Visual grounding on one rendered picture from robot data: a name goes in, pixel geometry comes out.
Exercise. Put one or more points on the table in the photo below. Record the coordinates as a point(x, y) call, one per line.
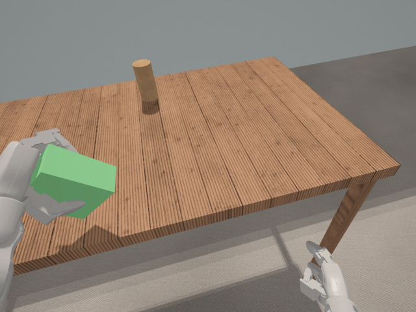
point(217, 143)

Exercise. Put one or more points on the robot left forearm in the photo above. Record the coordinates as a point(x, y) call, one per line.
point(11, 232)

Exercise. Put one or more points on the robot right hand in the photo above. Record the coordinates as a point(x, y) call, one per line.
point(330, 279)

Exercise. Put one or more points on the sponge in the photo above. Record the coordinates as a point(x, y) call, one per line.
point(66, 175)

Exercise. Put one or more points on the robot left hand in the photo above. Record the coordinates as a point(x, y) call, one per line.
point(17, 163)

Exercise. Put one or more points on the robot right forearm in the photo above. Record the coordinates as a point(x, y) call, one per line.
point(340, 304)

